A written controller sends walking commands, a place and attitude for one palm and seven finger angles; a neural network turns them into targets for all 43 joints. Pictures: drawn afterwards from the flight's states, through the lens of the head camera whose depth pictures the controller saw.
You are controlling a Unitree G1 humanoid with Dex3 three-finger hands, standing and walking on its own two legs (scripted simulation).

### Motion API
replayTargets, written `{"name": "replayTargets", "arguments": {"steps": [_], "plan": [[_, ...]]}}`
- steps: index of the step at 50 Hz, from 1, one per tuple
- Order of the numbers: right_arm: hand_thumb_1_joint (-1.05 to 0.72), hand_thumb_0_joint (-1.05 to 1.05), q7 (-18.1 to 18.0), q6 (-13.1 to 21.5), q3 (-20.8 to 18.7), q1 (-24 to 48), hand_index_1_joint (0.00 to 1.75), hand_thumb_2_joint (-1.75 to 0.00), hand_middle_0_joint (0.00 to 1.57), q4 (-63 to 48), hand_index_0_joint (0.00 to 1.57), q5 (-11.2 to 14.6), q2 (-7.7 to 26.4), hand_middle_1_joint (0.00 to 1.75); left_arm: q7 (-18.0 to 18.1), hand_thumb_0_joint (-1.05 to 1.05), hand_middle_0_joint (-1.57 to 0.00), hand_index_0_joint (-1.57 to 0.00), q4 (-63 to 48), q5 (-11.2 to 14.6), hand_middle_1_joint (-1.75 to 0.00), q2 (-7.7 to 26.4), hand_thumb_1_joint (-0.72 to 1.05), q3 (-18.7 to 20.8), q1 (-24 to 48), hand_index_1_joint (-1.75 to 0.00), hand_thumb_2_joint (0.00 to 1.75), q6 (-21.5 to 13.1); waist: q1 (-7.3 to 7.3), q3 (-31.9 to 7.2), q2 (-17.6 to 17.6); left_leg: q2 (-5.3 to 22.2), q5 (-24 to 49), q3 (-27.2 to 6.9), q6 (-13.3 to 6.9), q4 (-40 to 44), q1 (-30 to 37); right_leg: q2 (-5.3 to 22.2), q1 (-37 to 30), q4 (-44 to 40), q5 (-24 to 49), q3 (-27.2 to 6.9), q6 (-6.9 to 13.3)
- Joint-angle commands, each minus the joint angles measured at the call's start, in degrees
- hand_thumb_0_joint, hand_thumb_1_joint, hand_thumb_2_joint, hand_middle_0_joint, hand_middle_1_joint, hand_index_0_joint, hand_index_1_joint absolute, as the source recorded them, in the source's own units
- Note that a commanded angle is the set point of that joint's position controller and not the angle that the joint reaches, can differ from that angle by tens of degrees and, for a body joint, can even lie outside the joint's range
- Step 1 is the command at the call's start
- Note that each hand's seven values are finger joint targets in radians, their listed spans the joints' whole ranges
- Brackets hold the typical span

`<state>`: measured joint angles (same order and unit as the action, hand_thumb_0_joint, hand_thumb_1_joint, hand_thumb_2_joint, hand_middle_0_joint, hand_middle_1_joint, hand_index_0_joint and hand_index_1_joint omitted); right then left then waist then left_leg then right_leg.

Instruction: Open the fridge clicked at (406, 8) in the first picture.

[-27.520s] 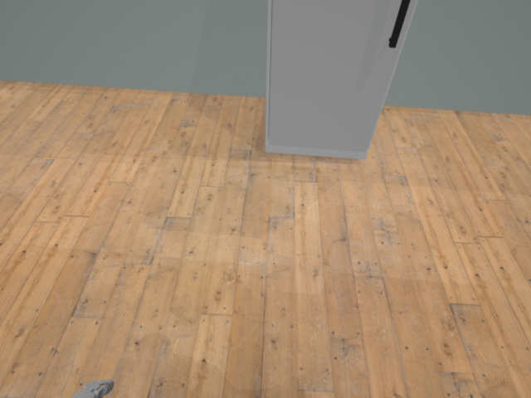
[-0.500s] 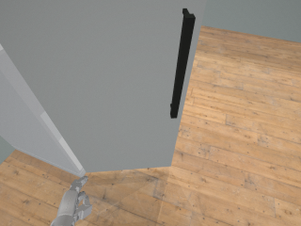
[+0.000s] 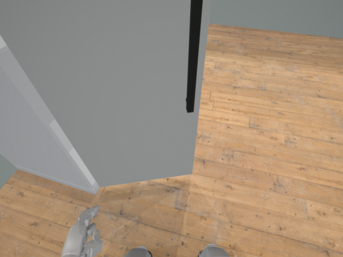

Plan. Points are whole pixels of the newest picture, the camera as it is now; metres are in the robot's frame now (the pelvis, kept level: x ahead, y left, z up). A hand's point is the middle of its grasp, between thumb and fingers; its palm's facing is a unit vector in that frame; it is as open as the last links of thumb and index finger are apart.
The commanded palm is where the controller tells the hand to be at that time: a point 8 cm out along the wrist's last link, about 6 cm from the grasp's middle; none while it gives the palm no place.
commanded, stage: step back with the hand held close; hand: right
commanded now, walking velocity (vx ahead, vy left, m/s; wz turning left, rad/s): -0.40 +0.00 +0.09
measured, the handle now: (191, 61) +0.63 -0.03 +0.13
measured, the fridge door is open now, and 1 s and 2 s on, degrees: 64 64 64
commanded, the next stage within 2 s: stop stepping back and stand still in 0.06 s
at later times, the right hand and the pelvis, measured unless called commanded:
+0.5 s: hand out of the picture +0.05 -0.27 +0.20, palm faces +0.51 +0.80 -0.33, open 7.5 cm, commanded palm -0.01 -0.31 +0.20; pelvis -0.13 +0.00 +0.01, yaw -3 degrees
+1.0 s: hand out of the picture +0.03 -0.26 +0.20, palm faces +0.41 +0.75 -0.51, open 7.4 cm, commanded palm -0.03 -0.30 +0.20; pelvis -0.18 +0.00 +0.01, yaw +2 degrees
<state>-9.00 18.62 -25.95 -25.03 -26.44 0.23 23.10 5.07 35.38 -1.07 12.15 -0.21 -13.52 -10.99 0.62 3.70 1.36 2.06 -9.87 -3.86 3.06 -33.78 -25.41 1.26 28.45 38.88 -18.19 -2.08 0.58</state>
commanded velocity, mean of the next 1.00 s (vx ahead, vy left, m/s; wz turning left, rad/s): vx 0.10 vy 0.02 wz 0.02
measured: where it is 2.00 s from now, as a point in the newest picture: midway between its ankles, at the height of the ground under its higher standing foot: outside the picture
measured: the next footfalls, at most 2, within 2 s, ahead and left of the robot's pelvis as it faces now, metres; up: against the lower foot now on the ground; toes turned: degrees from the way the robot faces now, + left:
right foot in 0.28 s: +0.05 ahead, -0.13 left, +0.00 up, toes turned -2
left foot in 0.52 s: -0.13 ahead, +0.08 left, +0.00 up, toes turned +6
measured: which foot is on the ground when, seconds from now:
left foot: down 0.00-0.26, up 0.28-0.50, down 0.52-1.00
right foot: down 0.00-0.14, up 0.16-0.26, down 0.28-0.50, up 0.52-0.74, down 0.76-0.96, up 0.98-1.00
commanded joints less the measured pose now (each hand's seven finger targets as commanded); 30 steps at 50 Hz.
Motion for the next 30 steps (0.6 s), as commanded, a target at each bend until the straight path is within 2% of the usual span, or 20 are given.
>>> {"name": "replayTargets", "arguments": {"steps": [1,3,5,7,8,9,11,12,13,14,15,17,22,23,24,25,26,27,28,30], "plan": [[-0.90,0.00,-0.9,4.0,-8.6,3.2,0.30,-0.90,0.20,-13.8,0.20,0.2,11.6,0.30,0.4,0.00,-0.20,-0.20,-8.9,0.7,-0.30,7.4,0.90,3.5,4.3,-0.30,0.90,-3.7,0.41,-10.3,-9.8,-4.0,-9.2,0.9,-2.4,-6.5,14.8,6.1,10.8,-18.0,-22.3,-5.5,3.9],[-0.90,0.00,-0.6,4.3,-10.6,1.5,0.30,-0.90,0.20,-15.0,0.20,0.5,12.8,0.30,0.1,0.00,-0.20,-0.20,-9.3,0.5,-0.30,7.1,0.90,4.0,5.1,-0.30,0.90,-4.1,0.94,-11.7,-11.0,-4.6,-9.4,0.1,-2.9,-9.6,16.5,7.6,12.6,-16.8,-22.1,-4.7,4.4],[-0.90,0.00,-0.2,4.5,-12.3,-1.3,0.30,-0.90,0.20,-15.3,0.20,1.1,14.2,0.30,-0.4,0.00,-0.20,-0.20,-9.4,0.4,-0.30,6.4,0.90,4.4,5.4,-0.30,0.90,-4.2,0.96,-11.0,-6.8,-1.9,-16.5,-6.3,-5.4,-2.9,9.9,4.2,10.0,-8.9,-21.6,0.4,2.4],[-0.90,0.00,-0.8,3.8,-12.7,-1.0,0.30,-0.90,0.20,-14.5,0.20,1.6,16.0,0.30,-1.3,0.00,-0.20,-0.20,-5.9,0.0,-0.30,5.1,0.90,4.6,4.0,-0.30,0.90,-3.2,0.50,-9.5,8.2,11.8,-34.8,-25.5,-12.0,20.6,-16.0,-4.0,-8.1,20.0,-12.0,6.1,-3.1],[-0.90,0.00,-1.1,2.1,-11.8,0.3,0.30,-0.90,0.20,-13.4,0.20,1.5,16.3,0.30,-2.2,0.00,-0.20,-0.20,-3.6,-0.9,-0.30,4.1,0.90,4.4,4.2,-0.30,0.90,-1.4,0.65,-9.0,13.8,16.3,-37.7,-27.8,-14.1,27.4,-21.3,-4.1,-12.3,33.4,-10.0,4.8,-3.7],[-0.90,0.00,-0.8,1.7,-10.8,4.1,0.30,-0.90,0.20,-14.8,0.20,1.6,15.3,0.30,-2.3,0.00,-0.20,-0.20,-2.9,-1.6,-0.30,4.4,0.90,3.9,2.2,-0.30,0.90,-0.7,-0.87,-8.9,16.0,14.8,-34.8,-23.6,-12.9,26.4,-24.6,-2.6,-17.1,34.5,-9.8,2.5,-2.9],[-0.90,0.00,-0.8,0.4,-7.5,7.3,0.30,-0.90,0.20,-10.6,0.20,2.1,11.7,0.30,-1.0,0.00,-0.20,-0.20,-4.6,-0.1,-0.30,4.6,0.90,2.3,0.7,-0.30,0.90,-0.7,-1.90,-6.8,14.8,8.3,-28.7,-9.7,-6.6,15.7,-17.6,-1.2,-19.3,9.7,-14.5,2.8,-0.8],[-0.90,0.00,-0.5,0.2,-5.4,12.3,0.30,-0.90,0.20,-10.4,0.20,2.0,10.2,0.30,0.0,0.00,-0.20,-0.20,-5.2,0.4,-0.30,7.3,0.90,2.7,0.6,-0.30,0.90,-1.1,-3.05,-4.6,4.5,4.4,-30.2,-6.2,-3.8,4.5,-14.4,0.0,-14.8,-5.7,-19.7,-0.7,1.3],[-0.90,0.00,-0.7,0.7,-4.7,16.3,0.30,-0.90,0.20,-11.8,0.20,1.5,8.8,0.30,0.8,0.00,-0.20,-0.20,-6.1,0.4,-0.30,10.8,0.90,3.2,1.4,-0.30,0.90,-2.0,-3.32,-3.0,-17.9,-3.9,-23.2,1.3,-1.1,-21.8,-8.1,10.7,-2.4,-23.5,-32.4,-15.4,6.5],[-0.90,0.00,-1.5,1.2,-4.6,23.8,0.30,-0.90,0.20,-14.5,0.20,0.0,10.5,0.30,1.5,0.00,-0.20,-0.20,-8.0,0.9,-0.30,9.5,0.90,3.9,4.0,-0.30,0.90,-3.4,-2.68,-1.8,-24.4,-7.3,-19.8,3.6,0.5,-44.8,-3.1,19.6,9.5,-31.1,-30.4,-24.2,10.3],[-0.90,0.00,-1.0,1.3,-7.1,19.0,0.30,-0.90,0.20,-8.4,0.20,0.4,12.0,0.30,0.7,0.00,-0.20,-0.20,-5.5,0.6,-0.30,8.0,0.90,5.0,1.6,-0.30,0.90,-4.0,-2.19,-5.3,-19.5,-6.9,-18.1,-0.3,-0.1,-54.4,-2.5,19.4,10.0,-30.2,-31.8,-23.3,10.1],[-0.90,0.00,0.4,-0.5,-2.4,10.9,0.30,-0.90,0.20,-9.2,0.20,1.0,7.5,0.30,-2.2,0.00,-0.20,-0.20,-7.0,2.2,-0.30,9.0,0.90,5.3,5.4,-0.30,0.90,-4.1,-1.15,-5.6,-11.7,-6.1,-16.4,3.3,-0.2,-49.5,-3.4,14.2,5.2,-25.5,-29.6,-14.0,8.1],[-0.90,0.00,-1.4,-3.2,-3.6,1.3,0.30,-0.90,0.20,-19.4,0.20,1.9,10.8,0.30,-2.6,0.00,-0.20,-0.20,-7.9,-0.7,-0.30,5.8,0.90,2.6,7.0,-0.30,0.90,-1.5,0.38,-9.5,-20.0,-8.1,-24.3,12.0,-5.8,-6.1,20.0,11.7,2.9,-29.8,-24.9,-3.2,-1.1],[-0.90,0.00,-1.5,-4.1,-4.0,0.6,0.30,-0.90,0.20,-19.0,0.20,1.5,11.2,0.30,-2.4,0.00,-0.20,-0.20,-7.9,-1.0,-0.30,5.5,0.90,2.5,6.6,-0.30,0.90,-0.3,0.76,-9.7,-15.7,-6.5,-23.3,9.6,-7.6,4.8,25.4,8.1,4.9,-21.9,-22.7,1.8,-3.3],[-0.90,0.00,-1.7,-4.6,-6.3,-0.1,0.30,-0.90,0.20,-18.0,0.20,1.1,13.6,0.30,-2.3,0.00,-0.20,-0.20,-7.6,-0.5,-0.30,4.6,0.90,2.6,5.9,-0.30,0.90,0.8,0.97,-8.1,-2.8,2.8,-21.4,-4.2,-10.8,17.3,21.2,2.0,5.1,-0.5,-14.1,8.3,-2.9],[-0.90,0.00,-1.7,-4.3,-7.3,5.5,0.30,-0.90,0.20,-21.7,0.20,1.2,16.2,0.30,-2.0,0.00,-0.20,-0.20,-7.4,0.2,-0.30,4.8,0.90,2.6,6.7,-0.30,0.90,1.6,0.73,-5.6,11.0,16.8,-21.5,-25.4,-15.0,27.4,12.6,-0.9,10.2,21.1,-8.0,5.7,-2.0],[-0.90,0.00,-1.9,-3.3,-12.3,11.0,0.30,-0.90,0.20,-23.3,0.20,1.6,22.3,0.30,-1.6,0.00,-0.20,-0.20,-6.4,-0.6,-0.30,5.3,0.90,1.6,6.0,-0.30,0.90,1.0,-0.42,-4.5,10.1,19.0,-19.3,-27.7,-18.6,28.2,7.1,-0.1,11.9,33.8,-3.6,2.0,-3.1],[-0.90,0.00,-1.9,-2.4,-10.6,9.5,0.30,-0.90,0.20,-12.5,0.20,1.7,18.3,0.30,-1.4,0.00,-0.20,-0.20,-6.3,-0.5,-0.30,4.2,0.90,1.0,5.0,-0.30,0.90,0.0,-1.01,-5.3,8.8,19.9,-30.6,-27.4,-18.7,28.2,5.2,3.0,10.4,33.2,-6.8,1.3,-3.3],[-0.90,0.00,-0.9,-3.8,-4.1,5.2,0.30,-0.90,0.20,-3.7,0.20,2.3,9.6,0.30,-0.8,0.00,-0.20,-0.20,-5.1,0.0,-0.30,5.5,0.90,2.1,3.7,-0.30,0.90,0.4,-1.19,-2.1,1.4,12.2,-24.9,-21.0,-15.2,23.7,9.3,1.3,12.1,27.1,0.3,1.3,-2.7],[-0.90,0.00,-0.9,-4.5,-3.9,4.2,0.30,-0.90,0.20,-0.9,0.20,1.6,10.0,0.30,-0.1,0.00,-0.20,-0.20,-4.7,0.7,-0.30,6.4,0.90,2.4,3.5,-0.30,0.90,0.3,-0.86,-2.3,1.1,11.4,-16.0,-15.6,-13.3,20.0,7.9,2.1,4.6,15.3,-0.4,3.9,-2.1]]}}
